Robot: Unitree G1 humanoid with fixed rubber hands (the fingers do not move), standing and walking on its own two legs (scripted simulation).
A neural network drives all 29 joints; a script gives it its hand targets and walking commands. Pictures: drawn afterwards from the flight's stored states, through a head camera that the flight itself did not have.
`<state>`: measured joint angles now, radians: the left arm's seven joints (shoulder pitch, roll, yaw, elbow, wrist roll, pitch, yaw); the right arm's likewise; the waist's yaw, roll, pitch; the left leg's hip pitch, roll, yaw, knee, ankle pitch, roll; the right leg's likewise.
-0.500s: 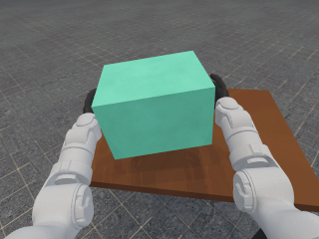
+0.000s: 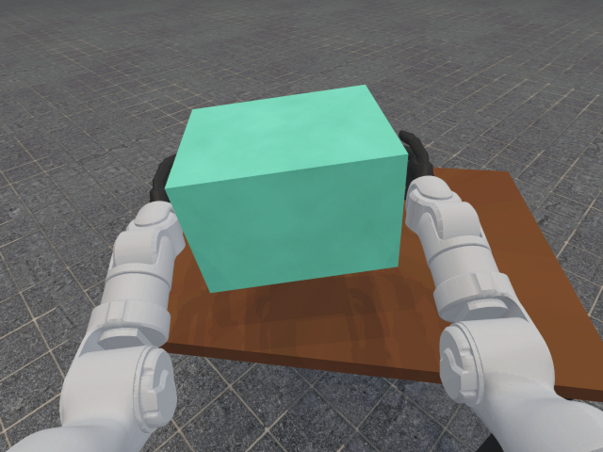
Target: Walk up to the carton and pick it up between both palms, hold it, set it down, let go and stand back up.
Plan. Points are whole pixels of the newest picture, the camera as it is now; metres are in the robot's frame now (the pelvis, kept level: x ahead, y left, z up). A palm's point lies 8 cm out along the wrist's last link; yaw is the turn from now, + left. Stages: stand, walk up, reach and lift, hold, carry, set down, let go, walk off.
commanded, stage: hold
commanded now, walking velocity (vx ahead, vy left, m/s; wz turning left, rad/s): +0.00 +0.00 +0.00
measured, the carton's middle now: (290, 184) +0.41 +0.00 +0.19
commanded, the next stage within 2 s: none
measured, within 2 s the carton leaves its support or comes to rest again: neither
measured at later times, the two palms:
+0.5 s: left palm (159, 199) +0.37 +0.17 +0.20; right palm (422, 178) +0.38 -0.17 +0.21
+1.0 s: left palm (158, 202) +0.37 +0.17 +0.20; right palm (423, 180) +0.38 -0.17 +0.21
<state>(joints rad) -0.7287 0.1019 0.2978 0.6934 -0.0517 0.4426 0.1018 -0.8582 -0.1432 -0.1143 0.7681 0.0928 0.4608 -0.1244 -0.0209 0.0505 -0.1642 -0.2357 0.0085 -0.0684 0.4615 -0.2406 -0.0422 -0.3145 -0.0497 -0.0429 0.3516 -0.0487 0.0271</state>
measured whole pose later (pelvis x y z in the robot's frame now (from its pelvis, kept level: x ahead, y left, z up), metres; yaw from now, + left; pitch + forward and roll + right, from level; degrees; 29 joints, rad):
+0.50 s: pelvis +0.00 +0.00 +0.00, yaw +0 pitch +0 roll +0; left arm -0.73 0.10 0.31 0.56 -0.02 0.57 0.09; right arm -0.83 -0.14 -0.11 0.65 0.13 0.54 -0.15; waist -0.02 0.05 -0.16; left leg -0.22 0.01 -0.07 0.46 -0.24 -0.04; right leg -0.30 -0.05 -0.04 0.35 -0.05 0.03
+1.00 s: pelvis +0.00 +0.00 +0.00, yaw +0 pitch -1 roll +0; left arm -0.72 0.08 0.33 0.55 0.02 0.60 0.07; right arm -0.83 -0.14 -0.11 0.64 0.13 0.57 -0.15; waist -0.02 0.05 -0.16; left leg -0.21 0.01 -0.07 0.46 -0.24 -0.04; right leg -0.29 -0.05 -0.04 0.35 -0.05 0.03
